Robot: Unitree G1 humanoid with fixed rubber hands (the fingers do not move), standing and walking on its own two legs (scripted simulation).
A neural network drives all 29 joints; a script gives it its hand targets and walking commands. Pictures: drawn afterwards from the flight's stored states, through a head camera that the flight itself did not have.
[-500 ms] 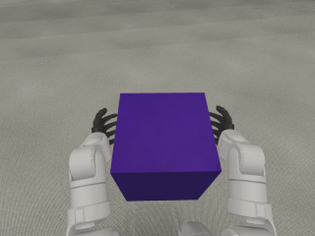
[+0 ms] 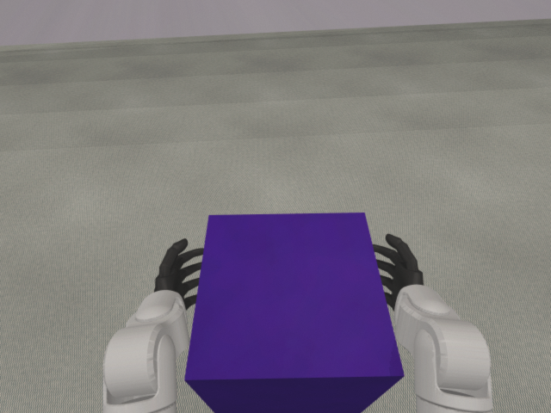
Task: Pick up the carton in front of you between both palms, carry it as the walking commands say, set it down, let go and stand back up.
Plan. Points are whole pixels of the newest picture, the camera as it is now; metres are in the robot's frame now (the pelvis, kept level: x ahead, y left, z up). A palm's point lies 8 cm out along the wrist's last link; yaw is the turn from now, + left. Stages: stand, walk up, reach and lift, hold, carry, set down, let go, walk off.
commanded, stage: carry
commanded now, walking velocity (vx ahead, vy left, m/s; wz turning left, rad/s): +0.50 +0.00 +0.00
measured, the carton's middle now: (287, 322) +0.24 +0.01 +0.01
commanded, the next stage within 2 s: none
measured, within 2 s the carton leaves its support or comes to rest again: neither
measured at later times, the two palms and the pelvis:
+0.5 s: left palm (196, 151) +0.55 +0.18 +0.08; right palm (354, 156) +0.52 -0.12 +0.09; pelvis +0.31 +0.05 +0.00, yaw -4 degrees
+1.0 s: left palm (229, 73) +0.85 +0.14 +0.10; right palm (347, 70) +0.86 -0.16 +0.09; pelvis +0.63 -0.01 +0.00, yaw +0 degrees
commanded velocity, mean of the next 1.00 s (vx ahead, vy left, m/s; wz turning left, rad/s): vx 0.50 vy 0.00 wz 0.00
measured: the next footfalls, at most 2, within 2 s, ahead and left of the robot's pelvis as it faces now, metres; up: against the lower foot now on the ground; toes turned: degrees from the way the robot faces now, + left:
left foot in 0.22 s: +0.33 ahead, +0.14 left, +0.00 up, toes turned +9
right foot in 0.72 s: +0.62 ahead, -0.10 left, +0.00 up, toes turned -13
